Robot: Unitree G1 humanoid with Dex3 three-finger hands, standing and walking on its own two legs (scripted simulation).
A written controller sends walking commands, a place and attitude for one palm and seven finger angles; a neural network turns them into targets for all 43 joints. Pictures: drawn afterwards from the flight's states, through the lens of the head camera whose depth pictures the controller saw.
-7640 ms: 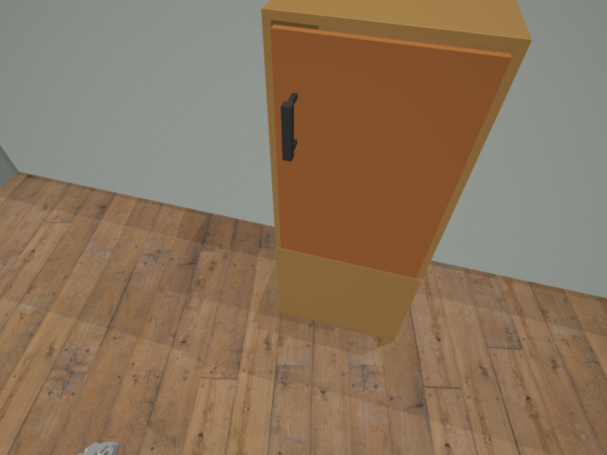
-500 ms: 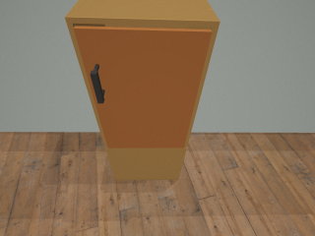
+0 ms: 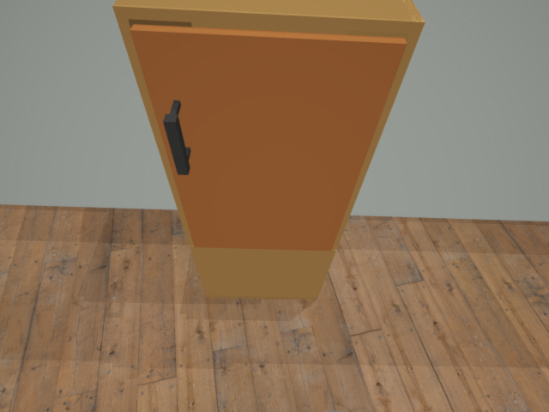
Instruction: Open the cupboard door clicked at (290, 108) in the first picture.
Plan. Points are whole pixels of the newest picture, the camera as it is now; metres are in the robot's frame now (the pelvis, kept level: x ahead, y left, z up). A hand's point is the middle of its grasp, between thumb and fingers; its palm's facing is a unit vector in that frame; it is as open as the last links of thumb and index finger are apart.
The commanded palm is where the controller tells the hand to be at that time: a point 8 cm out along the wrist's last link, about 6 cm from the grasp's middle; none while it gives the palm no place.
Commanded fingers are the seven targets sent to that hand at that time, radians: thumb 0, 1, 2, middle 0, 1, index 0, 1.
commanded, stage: come to a stop and stand still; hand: left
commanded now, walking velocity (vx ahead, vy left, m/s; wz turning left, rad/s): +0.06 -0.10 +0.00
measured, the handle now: (179, 138) +0.52 +0.20 +0.07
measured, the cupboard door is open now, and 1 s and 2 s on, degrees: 0 0 0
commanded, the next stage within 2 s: look again from close up in 0.44 s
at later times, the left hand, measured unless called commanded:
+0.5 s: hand out of the picture -0.03 +0.14 -0.17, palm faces +0.00 -0.99 -0.17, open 7.4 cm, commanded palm none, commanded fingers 0.00 0.90 0.90 -0.20 -0.30 -0.20 -0.30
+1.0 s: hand out of the picture -0.04 +0.16 -0.18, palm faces +0.04 -0.98 -0.19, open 7.4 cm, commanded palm none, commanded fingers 0.00 0.90 0.90 -0.20 -0.30 -0.20 -0.30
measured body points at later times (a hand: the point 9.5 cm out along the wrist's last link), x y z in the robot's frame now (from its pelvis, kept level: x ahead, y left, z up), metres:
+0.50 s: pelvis -0.01 -0.02 +0.00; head +0.01 -0.02 +0.45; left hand -0.03 +0.19 -0.16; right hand -0.03 -0.25 -0.15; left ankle -0.01 +0.08 -0.74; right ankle -0.04 -0.15 -0.74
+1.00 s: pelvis -0.05 -0.01 +0.00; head -0.07 +0.00 +0.45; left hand -0.04 +0.21 -0.16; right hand +0.00 -0.25 -0.15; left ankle -0.01 +0.08 -0.74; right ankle -0.04 -0.15 -0.74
